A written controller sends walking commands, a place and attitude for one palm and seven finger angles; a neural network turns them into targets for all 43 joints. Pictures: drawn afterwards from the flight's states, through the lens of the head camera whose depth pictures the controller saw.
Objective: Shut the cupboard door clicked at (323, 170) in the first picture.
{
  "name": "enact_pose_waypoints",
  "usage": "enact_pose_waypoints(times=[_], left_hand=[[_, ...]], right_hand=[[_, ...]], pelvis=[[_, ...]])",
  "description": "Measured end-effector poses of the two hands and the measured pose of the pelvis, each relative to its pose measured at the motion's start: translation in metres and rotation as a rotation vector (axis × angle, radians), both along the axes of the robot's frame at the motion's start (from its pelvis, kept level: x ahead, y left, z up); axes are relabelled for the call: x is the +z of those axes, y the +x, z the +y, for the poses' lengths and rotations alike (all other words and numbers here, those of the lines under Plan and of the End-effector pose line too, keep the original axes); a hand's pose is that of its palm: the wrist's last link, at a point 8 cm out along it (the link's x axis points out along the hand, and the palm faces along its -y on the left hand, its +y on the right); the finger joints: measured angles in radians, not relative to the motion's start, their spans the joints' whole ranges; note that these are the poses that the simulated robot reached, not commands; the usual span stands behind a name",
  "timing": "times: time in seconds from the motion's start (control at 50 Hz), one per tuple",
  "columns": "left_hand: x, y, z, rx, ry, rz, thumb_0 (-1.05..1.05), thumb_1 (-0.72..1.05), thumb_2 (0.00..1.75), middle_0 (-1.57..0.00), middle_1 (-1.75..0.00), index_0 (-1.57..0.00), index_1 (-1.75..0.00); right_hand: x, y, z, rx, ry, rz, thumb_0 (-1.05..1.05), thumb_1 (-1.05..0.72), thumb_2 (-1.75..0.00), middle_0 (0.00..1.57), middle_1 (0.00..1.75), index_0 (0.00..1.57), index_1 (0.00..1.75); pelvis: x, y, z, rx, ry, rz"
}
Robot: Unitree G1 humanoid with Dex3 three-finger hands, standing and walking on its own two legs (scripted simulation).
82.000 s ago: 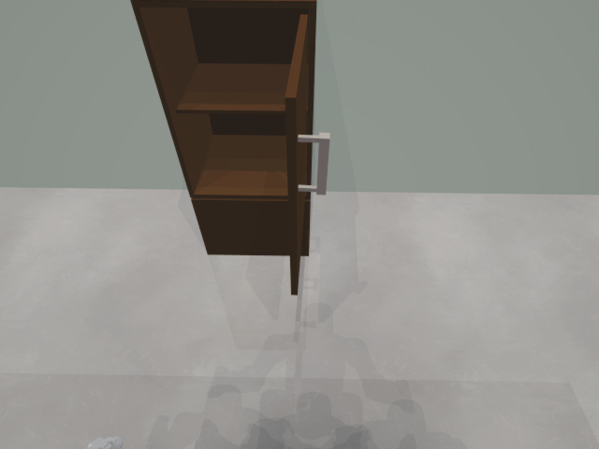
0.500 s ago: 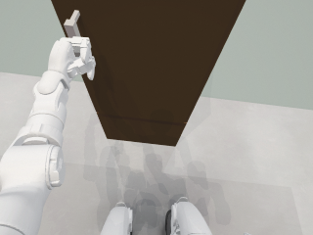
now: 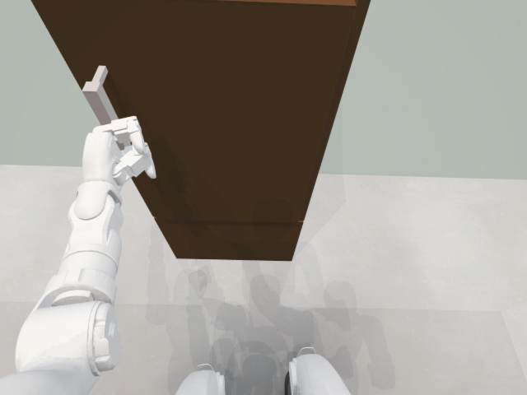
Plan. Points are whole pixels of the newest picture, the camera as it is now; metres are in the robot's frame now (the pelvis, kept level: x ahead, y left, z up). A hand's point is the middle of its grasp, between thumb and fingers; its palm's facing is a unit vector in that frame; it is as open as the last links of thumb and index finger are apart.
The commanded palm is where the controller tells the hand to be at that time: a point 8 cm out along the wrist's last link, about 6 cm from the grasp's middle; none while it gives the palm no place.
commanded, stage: pull the fist back off the door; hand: left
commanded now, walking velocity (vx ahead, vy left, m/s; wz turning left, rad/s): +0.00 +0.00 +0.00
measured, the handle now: (113, 114) +0.54 +0.22 +0.08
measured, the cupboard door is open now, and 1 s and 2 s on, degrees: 0 0 0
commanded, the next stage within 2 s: draw the hand back to the body in 0.30 s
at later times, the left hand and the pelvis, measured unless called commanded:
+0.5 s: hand (128, 186) +0.40 +0.17 +0.09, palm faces +0.00 -1.00 -0.02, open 3.1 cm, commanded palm +0.36 +0.22 +0.10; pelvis +0.03 +0.00 +0.01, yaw +2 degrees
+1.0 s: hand (65, 227) +0.30 +0.20 +0.15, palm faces +0.10 -0.98 -0.15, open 3.0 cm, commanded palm +0.27 +0.25 +0.16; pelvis +0.03 -0.01 +0.04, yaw +2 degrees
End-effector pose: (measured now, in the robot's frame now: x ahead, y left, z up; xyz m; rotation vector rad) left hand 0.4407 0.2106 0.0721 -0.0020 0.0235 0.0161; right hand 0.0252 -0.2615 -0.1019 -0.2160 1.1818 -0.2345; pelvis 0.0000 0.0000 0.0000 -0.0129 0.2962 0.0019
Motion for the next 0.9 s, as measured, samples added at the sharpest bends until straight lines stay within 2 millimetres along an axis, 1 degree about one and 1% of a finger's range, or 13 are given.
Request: enact_pose_waypoints(times=[0.06,0.12,0.2,0.28,0.36,0.42,0.48,0.56,0.64,0.74,0.82,0.9], left_hand=[[-0.001,-0.009,0.005,0.014,0.016,-0.01,0.01,0.9,0.9,-1.3,-1.5,-1.3,-1.5],[0.004,-0.021,0.008,0.008,0.029,-0.035,0.01,0.9,0.9,-1.3,-1.5,-1.3,-1.5],[0.011,-0.042,0.007,-0.015,0.019,-0.054,0.01,0.9,0.9,-1.3,-1.5,-1.29,-1.5],[0.006,-0.061,0.008,-0.015,0.005,-0.019,0.01,0.9,0.9,-1.3,-1.5,-1.3,-1.5],[-0.002,-0.069,0.012,0.004,0.009,0.004,0.01,0.9,0.9,-1.3,-1.5,-1.3,-1.5],[0.002,-0.068,0.013,0.008,0.014,-0.031,0.01,0.9,0.9,-1.3,-1.5,-1.3,-1.5],[0.011,-0.064,0.012,-0.007,0.019,-0.07,0.01,0.9,0.9,-1.3,-1.5,-1.3,-1.5],[0.026,-0.068,0.014,-0.03,0.033,-0.072,0.01,0.9,0.9,-1.3,-1.5,-1.3,-1.5],[0.04,-0.085,0.022,-0.022,0.026,-0.046,0.01,0.9,0.9,-1.3,-1.5,-1.29,-1.5],[0.05,-0.112,0.035,0.021,0.021,-0.039,0.01,0.9,0.9,-1.3,-1.5,-1.29,-1.5],[0.059,-0.131,0.034,0.012,0.037,-0.058,0.01,0.9,0.9,-1.3,-1.5,-1.3,-1.5],[0.07,-0.147,0.031,-0.013,0.047,-0.075,0.01,0.9,0.9,-1.29,-1.49,-1.29,-1.49]], right_hand=[[0.006,0.018,0.0,-0.004,0.001,-0.029,0.01,-0.91,-0.9,0.2,0.3,0.21,0.3],[0.012,0.04,0.001,0.005,0.007,-0.068,0.01,-0.91,-0.9,0.2,0.3,0.21,0.3],[0.019,0.077,0.004,0.034,0.021,-0.138,0.01,-0.91,-0.9,0.2,0.3,0.2,0.3],[0.027,0.115,0.009,0.083,0.029,-0.215,0.01,-0.91,-0.9,0.2,0.3,0.2,0.3],[0.031,0.146,0.015,0.139,0.024,-0.278,0.01,-0.91,-0.9,0.2,0.3,0.2,0.3],[0.031,0.161,0.018,0.166,0.021,-0.309,0.01,-0.91,-0.9,0.2,0.3,0.21,0.3],[0.029,0.167,0.021,0.174,0.026,-0.323,0.01,-0.91,-0.9,0.2,0.3,0.21,0.3],[0.029,0.163,0.024,0.149,0.052,-0.327,0.01,-0.91,-0.9,0.2,0.3,0.21,0.3],[0.034,0.154,0.027,0.121,0.079,-0.33,0.01,-0.91,-0.9,0.2,0.3,0.21,0.3],[0.041,0.147,0.026,0.125,0.08,-0.339,0.01,-0.91,-0.9,0.2,0.3,0.21,0.3],[0.049,0.148,0.023,0.141,0.062,-0.372,0.01,-0.91,-0.9,0.2,0.3,0.21,0.3],[0.059,0.155,0.021,0.148,0.049,-0.431,0.01,-0.91,-0.9,0.2,0.3,0.21,0.3]], pelvis=[[0.005,0.01,0.0,-0.005,0.001,-0.01],[0.01,0.019,0.0,-0.006,-0.001,-0.022],[0.016,0.031,0.0,0.002,-0.004,-0.044],[0.02,0.037,0.0,0.015,-0.004,-0.064],[0.018,0.036,-0.002,0.031,-0.003,-0.075],[0.016,0.034,-0.003,0.037,-0.003,-0.074],[0.014,0.033,-0.004,0.039,-0.003,-0.075],[0.017,0.035,-0.003,0.031,-0.001,-0.089],[0.025,0.04,-0.003,0.023,0.004,-0.118],[0.032,0.038,-0.004,0.026,0.008,-0.16],[0.035,0.034,-0.005,0.034,0.006,-0.191],[0.038,0.031,-0.006,0.035,0.006,-0.218]])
